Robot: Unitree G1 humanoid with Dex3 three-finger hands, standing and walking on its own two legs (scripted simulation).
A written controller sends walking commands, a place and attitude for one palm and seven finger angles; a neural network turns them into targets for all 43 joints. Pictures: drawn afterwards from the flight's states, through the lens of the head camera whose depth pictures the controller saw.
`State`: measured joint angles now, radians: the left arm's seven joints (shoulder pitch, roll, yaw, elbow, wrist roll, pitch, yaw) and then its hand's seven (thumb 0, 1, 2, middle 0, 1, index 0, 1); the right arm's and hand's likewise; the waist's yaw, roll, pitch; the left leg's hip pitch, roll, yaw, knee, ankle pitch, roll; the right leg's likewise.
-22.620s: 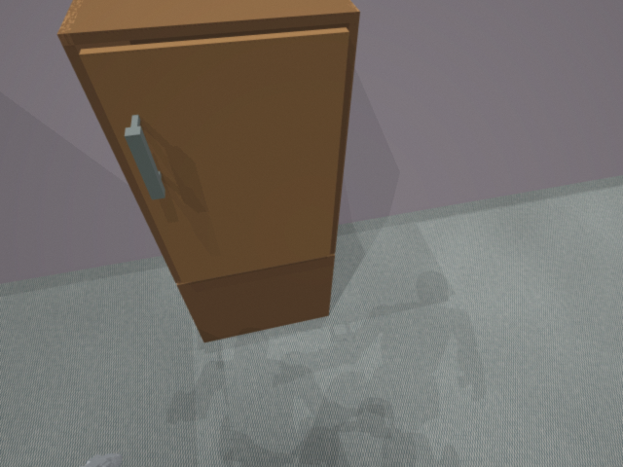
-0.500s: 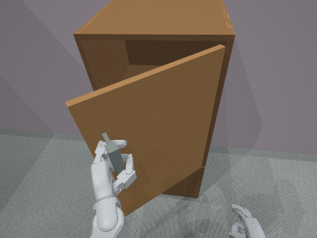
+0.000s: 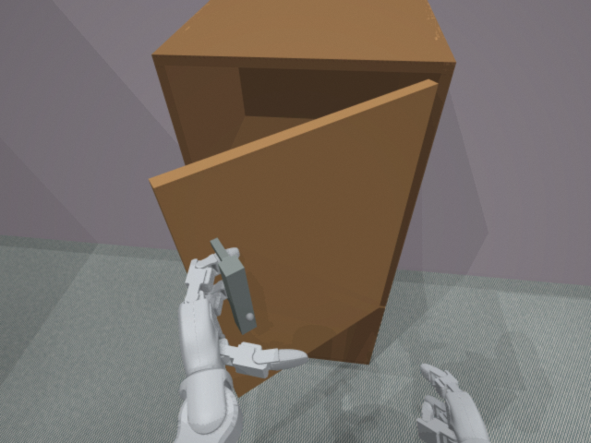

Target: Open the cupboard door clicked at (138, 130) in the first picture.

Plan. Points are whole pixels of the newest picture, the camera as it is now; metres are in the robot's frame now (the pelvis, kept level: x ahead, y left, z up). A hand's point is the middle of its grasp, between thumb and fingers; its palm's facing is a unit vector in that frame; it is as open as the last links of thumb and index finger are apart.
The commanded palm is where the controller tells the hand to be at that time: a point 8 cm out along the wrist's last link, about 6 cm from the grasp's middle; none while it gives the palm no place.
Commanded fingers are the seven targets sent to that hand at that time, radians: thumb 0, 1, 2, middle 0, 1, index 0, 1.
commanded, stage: open thumb and fingers to let go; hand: left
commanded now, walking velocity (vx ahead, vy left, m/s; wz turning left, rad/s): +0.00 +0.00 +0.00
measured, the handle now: (232, 286) +0.30 +0.11 +0.09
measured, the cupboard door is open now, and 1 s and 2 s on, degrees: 40 43 42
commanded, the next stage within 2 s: slide the hand sideways off the handle in 0.14 s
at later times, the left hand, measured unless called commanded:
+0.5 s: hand (250, 354) +0.21 +0.07 +0.09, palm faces -0.17 -0.98 +0.01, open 16.4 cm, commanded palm +0.19 +0.11 +0.09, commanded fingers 0.00 -0.50 0.30 -0.15 -0.30 -0.15 -0.30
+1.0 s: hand (224, 372) +0.19 +0.09 +0.09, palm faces -0.09 -1.00 -0.02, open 16.1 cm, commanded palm +0.16 +0.16 +0.09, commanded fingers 0.00 -0.50 0.30 -0.15 -0.30 -0.15 -0.30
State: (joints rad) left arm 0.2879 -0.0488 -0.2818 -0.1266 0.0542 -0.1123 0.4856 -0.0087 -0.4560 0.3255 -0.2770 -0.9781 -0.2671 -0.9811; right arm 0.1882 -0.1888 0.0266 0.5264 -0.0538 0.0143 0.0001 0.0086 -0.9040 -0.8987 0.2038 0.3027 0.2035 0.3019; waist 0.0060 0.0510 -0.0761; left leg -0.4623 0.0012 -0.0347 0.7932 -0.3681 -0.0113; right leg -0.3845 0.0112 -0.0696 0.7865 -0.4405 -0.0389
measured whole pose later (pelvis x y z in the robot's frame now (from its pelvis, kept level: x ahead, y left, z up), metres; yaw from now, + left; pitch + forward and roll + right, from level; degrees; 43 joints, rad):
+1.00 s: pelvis +0.00 +0.00 -0.01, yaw -1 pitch +4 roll +0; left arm 0.57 0.14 -0.16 -0.37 -0.10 -0.18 -0.02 -0.02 -0.50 0.30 -0.20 -0.32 -0.20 -0.32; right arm 0.27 -0.23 0.04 0.42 0.00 -0.09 -0.01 0.01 -0.90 -0.90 0.20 0.30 0.20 0.30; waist 0.00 0.05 -0.09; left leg -0.54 0.01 -0.01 0.87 -0.40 -0.01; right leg -0.47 0.02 -0.05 0.87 -0.47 -0.03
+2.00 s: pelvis -0.01 +0.03 -0.01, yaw -1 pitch +2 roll -3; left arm 0.62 0.27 0.12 -0.48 -0.28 -0.07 -0.21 -0.02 -0.50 0.31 -0.15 -0.30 -0.15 -0.30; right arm 0.28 -0.22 0.06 0.49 0.05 -0.19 -0.07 0.01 -0.90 -0.90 0.21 0.30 0.21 0.30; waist 0.03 0.06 -0.09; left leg -0.52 0.00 -0.02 0.89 -0.40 0.03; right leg -0.42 0.01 -0.06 0.82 -0.43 0.00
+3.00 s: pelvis +0.03 +0.02 +0.04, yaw -3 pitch -4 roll +0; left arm 0.47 0.35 0.30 -0.40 -0.07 -0.03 0.10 0.01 0.86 0.89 -0.21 -0.30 -0.21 -0.30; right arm 0.18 -0.23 0.02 0.63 0.00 -0.07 -0.08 0.01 -0.90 -0.90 0.21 0.30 0.21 0.30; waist 0.07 0.05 0.01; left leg -0.10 0.01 0.03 0.41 -0.25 0.01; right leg -0.03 0.02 0.00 0.37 -0.27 -0.01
